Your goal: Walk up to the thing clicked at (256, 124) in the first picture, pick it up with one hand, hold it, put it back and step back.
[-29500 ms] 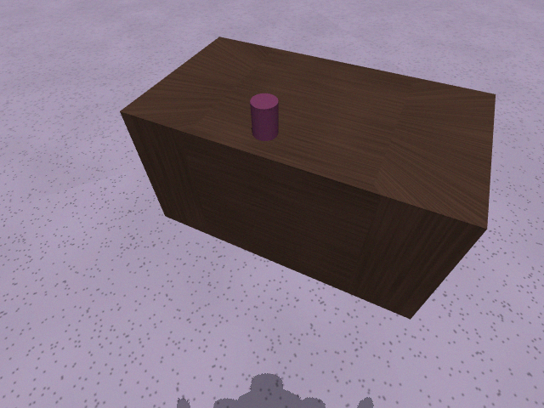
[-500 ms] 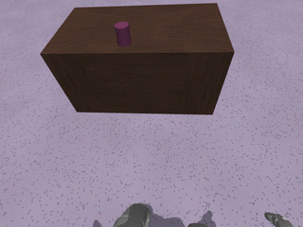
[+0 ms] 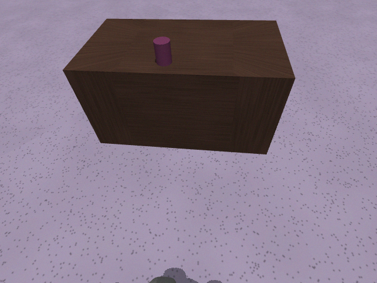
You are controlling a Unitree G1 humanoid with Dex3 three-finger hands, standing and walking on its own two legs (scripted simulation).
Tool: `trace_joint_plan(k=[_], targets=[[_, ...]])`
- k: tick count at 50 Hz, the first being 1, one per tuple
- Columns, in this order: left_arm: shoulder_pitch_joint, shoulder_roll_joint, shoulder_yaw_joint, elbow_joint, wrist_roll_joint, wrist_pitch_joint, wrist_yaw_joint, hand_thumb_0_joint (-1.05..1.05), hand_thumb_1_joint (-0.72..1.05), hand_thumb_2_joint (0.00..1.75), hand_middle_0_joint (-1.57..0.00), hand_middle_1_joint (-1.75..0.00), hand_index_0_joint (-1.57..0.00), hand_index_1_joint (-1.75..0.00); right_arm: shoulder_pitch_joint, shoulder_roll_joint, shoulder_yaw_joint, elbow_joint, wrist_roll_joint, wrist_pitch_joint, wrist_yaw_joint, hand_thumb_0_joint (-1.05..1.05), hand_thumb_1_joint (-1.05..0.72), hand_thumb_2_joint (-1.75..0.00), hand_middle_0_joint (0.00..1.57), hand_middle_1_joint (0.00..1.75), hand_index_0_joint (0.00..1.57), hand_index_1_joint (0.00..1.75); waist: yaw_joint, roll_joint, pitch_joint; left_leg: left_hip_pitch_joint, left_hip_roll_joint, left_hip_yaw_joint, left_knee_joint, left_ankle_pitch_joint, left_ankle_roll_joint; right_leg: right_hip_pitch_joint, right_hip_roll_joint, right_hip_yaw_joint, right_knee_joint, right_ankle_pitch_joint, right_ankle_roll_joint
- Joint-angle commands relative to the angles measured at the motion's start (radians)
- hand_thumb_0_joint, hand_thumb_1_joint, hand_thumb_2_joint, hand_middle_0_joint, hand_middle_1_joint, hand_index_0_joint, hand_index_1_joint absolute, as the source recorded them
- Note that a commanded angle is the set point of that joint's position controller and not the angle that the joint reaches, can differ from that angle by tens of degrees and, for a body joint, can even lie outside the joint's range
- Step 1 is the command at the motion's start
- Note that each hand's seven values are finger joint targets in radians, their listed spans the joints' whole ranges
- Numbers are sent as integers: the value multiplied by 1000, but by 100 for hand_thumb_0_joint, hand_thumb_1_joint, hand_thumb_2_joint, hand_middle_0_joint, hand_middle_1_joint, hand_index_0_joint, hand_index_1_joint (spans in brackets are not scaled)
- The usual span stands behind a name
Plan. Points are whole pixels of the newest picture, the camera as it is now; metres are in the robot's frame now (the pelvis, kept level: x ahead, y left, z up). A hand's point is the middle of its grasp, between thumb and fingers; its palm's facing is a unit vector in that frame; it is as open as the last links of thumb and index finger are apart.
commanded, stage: step back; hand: left
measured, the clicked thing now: (163, 51) +1.14 +0.19 -0.10
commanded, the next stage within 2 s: stand in 0.50 s
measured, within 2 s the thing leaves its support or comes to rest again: neither
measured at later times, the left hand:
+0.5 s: hand out of the picture +0.12 +0.29 -0.14, palm faces +0.01 -0.94 -0.35, open 7.4 cm
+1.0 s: hand out of the picture +0.11 +0.28 -0.14, palm faces -0.06 -0.94 -0.33, open 7.4 cm
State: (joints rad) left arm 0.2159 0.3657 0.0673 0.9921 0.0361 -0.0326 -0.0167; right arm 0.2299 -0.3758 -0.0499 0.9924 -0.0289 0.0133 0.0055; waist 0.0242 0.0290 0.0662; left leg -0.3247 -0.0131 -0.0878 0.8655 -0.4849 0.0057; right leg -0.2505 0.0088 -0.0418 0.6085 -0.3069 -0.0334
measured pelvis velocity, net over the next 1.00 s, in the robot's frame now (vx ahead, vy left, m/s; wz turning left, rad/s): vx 0.03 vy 0.03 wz -0.02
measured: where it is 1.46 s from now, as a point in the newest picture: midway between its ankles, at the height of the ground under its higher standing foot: outside the picture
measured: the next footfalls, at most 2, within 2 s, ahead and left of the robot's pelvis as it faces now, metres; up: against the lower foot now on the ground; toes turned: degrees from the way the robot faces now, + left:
left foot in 0.16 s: +0.11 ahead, +0.15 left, +0.00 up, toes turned +1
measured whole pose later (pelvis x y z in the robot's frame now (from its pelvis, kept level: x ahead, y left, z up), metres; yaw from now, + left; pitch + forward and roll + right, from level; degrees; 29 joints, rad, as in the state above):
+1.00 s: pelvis +0.03 +0.03 +0.02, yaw -1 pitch -2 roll +0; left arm 0.10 0.35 0.00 1.14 0.01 -0.02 -0.01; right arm 0.10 -0.34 -0.01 1.17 -0.01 -0.01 0.02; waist -0.01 -0.01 0.06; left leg -0.16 0.02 0.04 0.32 -0.12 -0.01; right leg -0.09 -0.03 0.00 0.33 -0.20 0.03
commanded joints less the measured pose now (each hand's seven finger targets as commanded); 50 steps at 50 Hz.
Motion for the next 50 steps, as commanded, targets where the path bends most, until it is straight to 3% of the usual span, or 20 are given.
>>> trace_joint_plan(k=[1, 5, 7, 8, 9, 10, 11, 12, 15, 17, 22, 24, 25, 27, 30, 37, 39, 41, 47, 50], targets=[[-44, 283, 63, -80, -5, -42, 26, 0, 90, 90, -20, -30, -20, -30, -20, -185, -45, -63, 5, -47, -11, 0, -90, -90, 20, 30, 20, 30, 2, -123, -1, -161, 52, -35, 4, 29, 0, 84, -295, 346, -280, 92, -161], [-71, 265, 39, -86, -15, -32, 26, 0, 90, 90, -20, -30, -20, -30, -33, -148, -38, -50, 4, -43, -7, 0, -90, -90, 20, 30, 20, 30, -8, -183, -53, 41, 34, 97, -213, 113, -5, 15, -243, 181, -169, 449, -118], [-91, 260, 27, -88, -25, -19, 29, 0, 90, 90, -20, -30, -20, -30, -22, -141, -41, -29, 4, -44, -12, 0, -90, -90, 20, 30, 20, 30, -33, -155, -76, 159, 20, 122, -374, 315, 6, -15, -204, 135, -83, 502, -77], [-91, 233, 15, -95, -26, -14, 30, 0, 90, 90, -20, -30, -20, -30, -16, -158, -47, -22, 1, -46, -18, 0, -90, -90, 20, 30, 20, 30, -38, -119, -98, 219, 48, 77, -409, 433, 23, -35, -180, 123, -34, 479, -47], [-77, 199, 3, -99, -35, -9, 29, 0, 90, 90, -20, -30, -20, -30, -27, -203, -53, -25, -5, -51, -24, 0, -90, -90, 20, 30, 20, 30, -30, -7, -138, 256, 165, -64, -423, 557, 59, -74, -123, 99, 11, 350, -8], [-57, 201, 5, -84, -48, 4, 32, 0, 90, 90, -20, -30, -20, -30, -100, -251, -51, -47, 7, -50, -23, 0, -90, -90, 20, 30, 20, 30, -4, 66, -151, 141, 270, -182, -446, 491, 152, -22, -37, 51, 71, 59, 18], [-57, 208, 10, -59, -43, 10, 36, 0, 90, 90, -20, -30, -20, -30, -140, -261, -51, -47, 11, -47, -20, 0, -90, -90, 20, 30, 20, 30, 4, 86, -119, 52, 305, -198, -473, 423, 183, 53, -37, 49, 47, -79, 13], [-59, 200, 4, -48, -35, 7, 34, 0, 90, 90, -20, -30, -20, -30, -169, -244, -41, -41, 5, -45, -18, 0, -90, -90, 20, 30, 20, 30, 14, 80, -99, 33, 281, -162, -481, 384, 158, 69, -42, 60, -9, -74, 4], [-43, 224, 6, -9, -29, -6, 29, 0, 90, 90, -20, -30, -20, -30, -218, -194, -19, -30, 11, -40, -17, 0, -90, -90, 20, 30, 20, 30, 15, 79, -89, 33, 173, -55, -441, 327, 50, 91, -87, 132, -137, 103, -13], [-74, 241, 8, 0, -30, -14, 28, 0, 90, 90, -20, -30, -20, -30, -218, -180, -12, -9, 13, -41, -16, 0, -90, -90, 20, 30, 20, 30, -3, 34, -107, 106, 140, -9, -417, 379, 27, 75, -123, 164, -171, 209, -19], [-106, 226, 3, 25, -31, -14, 34, 0, 90, 90, -20, -30, -20, -30, -244, -174, -12, 26, 17, -45, -14, 0, -90, -90, 20, 30, 20, 30, -6, -1, -160, 206, 157, 25, -422, 569, 40, 112, -120, 133, -196, 360, 1], [-119, 225, 2, 26, -30, -11, 32, 0, 90, 90, -20, -30, -20, -30, -261, -166, -9, 33, 16, -43, -16, 0, -90, -90, 20, 30, 20, 30, -5, -13, -126, 184, 154, 31, -451, 506, 33, 108, -123, 140, -222, 324, 3], [-134, 187, -24, 48, -35, -11, 26, 0, 90, 90, -20, -30, -20, -30, -224, -173, -4, 42, 28, -47, -9, 0, -90, -90, 20, 30, 20, 30, -35, -9, -140, 226, 155, 5, -494, 507, 29, 112, -130, 134, -248, 298, 7], [-140, 181, -27, 53, -33, -10, 23, 0, 90, 90, -20, -30, -20, -30, -252, -178, -6, 52, 24, -49, -6, 0, -90, -90, 20, 30, 20, 30, -20, -6, -106, 220, 159, -2, -527, 444, 28, 95, -123, 131, -289, 220, 17], [-166, 202, -25, 66, -30, -12, 24, 0, 90, 90, -20, -30, -20, -30, -246, -162, -3, 63, 22, -52, -3, 0, -90, -90, 20, 30, 20, 30, -27, -33, -113, 240, 157, 6, -542, 494, 20, 119, -133, 125, -303, 247, 19], [-175, 204, -26, 84, -29, -16, 22, 0, 90, 90, -20, -30, -20, -30, -234, -168, -3, 85, 20, -56, -1, 0, -90, -90, 20, 30, 20, 30, -27, -20, -109, 235, 152, 14, -584, 446, 12, 145, -144, 130, -340, 223, 24], [-170, 204, -26, 89, -27, -13, 23, 0, 90, 90, -20, -30, -20, -30, -237, -169, -4, 90, 19, -53, 0, 0, -90, -90, 20, 30, 20, 30, -25, -30, -77, 216, 147, 9, -600, 370, 7, 120, -139, 128, -358, 151, 24], [-174, 204, -28, 88, -27, -12, 23, 0, 90, 90, -20, -30, -20, -30, -231, -170, -4, 94, 20, -53, -1, 0, -90, -90, 20, 30, 20, 30, -27, -31, -90, 228, 150, 11, -603, 410, 5, 125, -140, 126, -351, 174, 22], [-150, 198, -32, 95, -25, -5, 20, 0, 90, 90, -20, -30, -20, -30, -211, -181, -3, 106, 18, -48, 0, 0, -90, -90, 20, 30, 20, 30, -27, -9, -64, 170, 147, -3, -639, 252, 3, 108, -129, 120, -355, 78, 19], [-158, 204, -32, 88, -25, -9, 22, 0, 90, 90, -20, -30, -20, -30, -192, -174, -2, 108, 19, -48, 0, 0, -90, -90, 20, 30, 20, 30, -36, -40, -92, 205, 146, 10, -612, 339, 6, 109, -140, 130, -355, 119, 15]])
